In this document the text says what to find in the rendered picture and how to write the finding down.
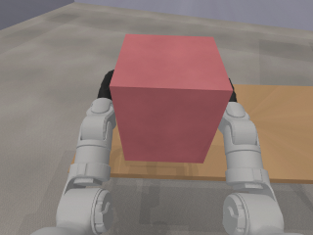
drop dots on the carton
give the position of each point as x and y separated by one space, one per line
169 94

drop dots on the robot right upper arm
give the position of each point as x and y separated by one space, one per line
252 214

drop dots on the robot left hand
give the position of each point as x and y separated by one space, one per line
104 91

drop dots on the robot left upper arm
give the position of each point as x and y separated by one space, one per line
82 211

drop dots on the robot left forearm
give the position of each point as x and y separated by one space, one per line
93 148

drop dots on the robot right hand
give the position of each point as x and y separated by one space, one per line
233 97

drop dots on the robot right forearm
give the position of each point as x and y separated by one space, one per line
245 171

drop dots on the table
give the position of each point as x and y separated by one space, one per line
283 117

